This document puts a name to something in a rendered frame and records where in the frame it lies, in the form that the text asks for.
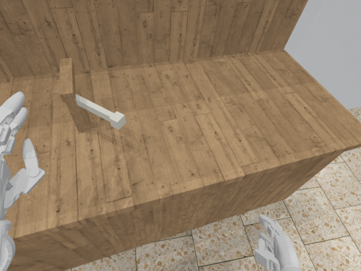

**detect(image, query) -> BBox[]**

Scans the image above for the counter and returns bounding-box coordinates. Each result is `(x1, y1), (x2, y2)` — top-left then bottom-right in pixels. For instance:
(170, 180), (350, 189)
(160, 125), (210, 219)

(0, 0), (361, 271)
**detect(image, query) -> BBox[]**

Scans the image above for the tap lever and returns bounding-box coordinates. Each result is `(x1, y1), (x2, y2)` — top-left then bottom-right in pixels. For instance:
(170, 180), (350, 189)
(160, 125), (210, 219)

(76, 94), (126, 130)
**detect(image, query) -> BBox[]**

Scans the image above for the robot left forearm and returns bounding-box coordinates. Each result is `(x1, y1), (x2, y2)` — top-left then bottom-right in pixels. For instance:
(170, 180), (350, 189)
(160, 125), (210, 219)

(0, 220), (15, 271)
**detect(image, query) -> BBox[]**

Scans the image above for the robot left hand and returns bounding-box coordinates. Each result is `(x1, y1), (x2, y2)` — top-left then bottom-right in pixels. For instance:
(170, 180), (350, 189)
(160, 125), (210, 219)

(0, 92), (45, 220)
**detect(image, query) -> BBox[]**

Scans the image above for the robot right hand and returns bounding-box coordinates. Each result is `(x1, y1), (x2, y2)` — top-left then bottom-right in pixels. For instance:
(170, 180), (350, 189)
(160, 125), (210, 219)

(255, 214), (301, 271)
